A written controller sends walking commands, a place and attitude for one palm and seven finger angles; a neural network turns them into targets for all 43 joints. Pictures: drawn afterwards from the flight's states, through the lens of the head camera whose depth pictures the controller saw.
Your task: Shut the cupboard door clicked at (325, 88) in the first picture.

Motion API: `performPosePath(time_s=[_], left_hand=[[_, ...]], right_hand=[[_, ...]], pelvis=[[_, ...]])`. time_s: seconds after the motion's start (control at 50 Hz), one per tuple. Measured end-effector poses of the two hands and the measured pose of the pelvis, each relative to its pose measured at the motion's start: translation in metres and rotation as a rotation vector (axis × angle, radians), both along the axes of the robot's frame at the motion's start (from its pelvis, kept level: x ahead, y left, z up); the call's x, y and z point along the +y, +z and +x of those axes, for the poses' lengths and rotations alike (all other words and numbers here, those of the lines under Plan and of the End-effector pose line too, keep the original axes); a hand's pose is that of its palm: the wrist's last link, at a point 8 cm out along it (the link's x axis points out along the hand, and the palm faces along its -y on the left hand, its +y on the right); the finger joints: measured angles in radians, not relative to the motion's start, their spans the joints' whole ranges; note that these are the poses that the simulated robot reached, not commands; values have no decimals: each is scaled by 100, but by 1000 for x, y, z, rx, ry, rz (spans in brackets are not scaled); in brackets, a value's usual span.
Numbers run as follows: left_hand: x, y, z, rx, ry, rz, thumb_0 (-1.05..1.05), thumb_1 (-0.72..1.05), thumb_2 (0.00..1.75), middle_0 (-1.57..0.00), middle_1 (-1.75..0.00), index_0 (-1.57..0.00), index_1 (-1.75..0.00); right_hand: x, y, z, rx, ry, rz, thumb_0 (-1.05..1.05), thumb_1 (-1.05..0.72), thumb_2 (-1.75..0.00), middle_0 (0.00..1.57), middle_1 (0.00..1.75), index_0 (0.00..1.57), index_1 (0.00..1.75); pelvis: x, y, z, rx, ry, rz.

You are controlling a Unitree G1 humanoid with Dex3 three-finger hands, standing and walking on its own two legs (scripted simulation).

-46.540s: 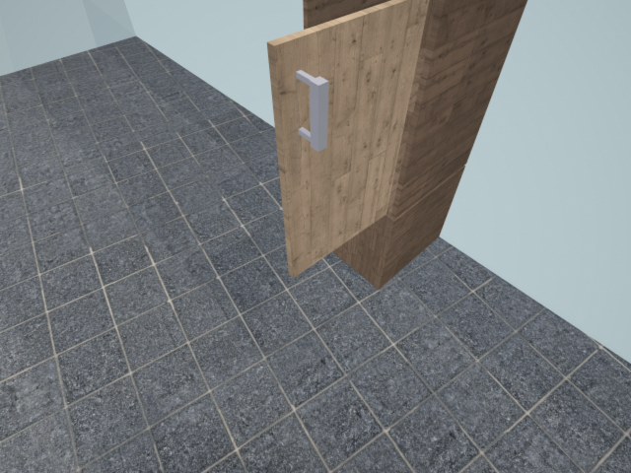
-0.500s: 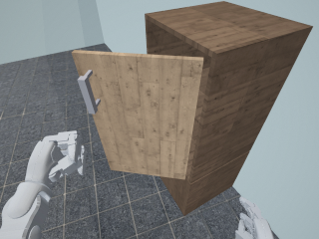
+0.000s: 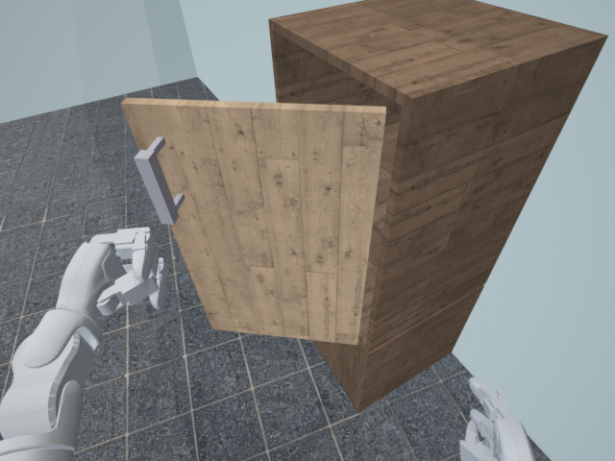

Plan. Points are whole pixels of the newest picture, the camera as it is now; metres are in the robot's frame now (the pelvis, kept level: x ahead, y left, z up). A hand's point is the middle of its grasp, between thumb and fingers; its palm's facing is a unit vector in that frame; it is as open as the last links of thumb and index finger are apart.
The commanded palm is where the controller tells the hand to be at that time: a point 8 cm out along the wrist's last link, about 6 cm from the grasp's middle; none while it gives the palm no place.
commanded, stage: bring the fist close to the handle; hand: left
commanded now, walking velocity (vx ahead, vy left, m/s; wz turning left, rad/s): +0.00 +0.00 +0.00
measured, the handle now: (164, 181) +0.46 +0.27 +0.14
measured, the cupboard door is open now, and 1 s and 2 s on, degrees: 52 52 38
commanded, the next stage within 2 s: push the door shut along its arc in 1.02 s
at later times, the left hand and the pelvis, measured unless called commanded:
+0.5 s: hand (156, 239) +0.34 +0.23 +0.14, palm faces +0.01 -1.00 -0.03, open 3.1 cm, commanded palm +0.32 +0.28 +0.15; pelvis +0.01 +0.01 +0.00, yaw -1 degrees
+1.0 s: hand (155, 222) +0.37 +0.24 +0.14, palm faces +0.01 -1.00 -0.03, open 3.1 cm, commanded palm +0.34 +0.29 +0.15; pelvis +0.01 +0.01 +0.00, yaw -2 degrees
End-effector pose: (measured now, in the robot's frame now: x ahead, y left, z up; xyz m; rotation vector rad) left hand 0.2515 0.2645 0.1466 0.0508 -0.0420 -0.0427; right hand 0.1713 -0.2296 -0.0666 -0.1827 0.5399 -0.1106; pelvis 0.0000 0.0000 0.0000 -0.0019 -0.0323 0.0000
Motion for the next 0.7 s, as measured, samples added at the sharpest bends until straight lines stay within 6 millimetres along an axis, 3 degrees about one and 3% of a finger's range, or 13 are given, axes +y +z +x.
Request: performPosePath(time_s=[0.1, 0.26, 0.44, 0.6, 0.7], left_hand=[[4, -8, 19, 31, 16, -16, 2, 90, 90, -130, -150, -130, -150], [11, 6, 42, -30, 34, -1, 2, 90, 90, -130, -150, -130, -150], [19, -7, 58, 48, 42, -27, 2, 90, 90, -130, -150, -130, -150], [22, 6, 80, -5, 43, -17, 2, 90, 90, -130, -150, -130, -150], [21, 2, 99, 49, 25, -27, 1, 90, 90, -130, -150, -130, -150]], right_hand=[[-1, -1, -3, 26, -22, -7, 1, -91, -90, 21, 30, 20, 30], [0, -5, -8, 69, -35, -10, 1, -91, -90, 21, 30, 20, 30], [1, -9, -10, 105, -56, -10, 1, -91, -90, 21, 30, 20, 30], [-2, -11, -16, 142, -67, -30, 1, -91, -90, 21, 30, 20, 30], [-7, -15, -26, 176, -95, -30, 1, -91, -90, 21, 30, 20, 30]], pelvis=[[2, 0, 2, 12, -8, 3], [6, 0, 7, 25, -15, 2], [9, 0, 9, 38, -18, 2], [10, 0, 7, 45, -12, -3], [10, 0, 6, 60, -15, -3]])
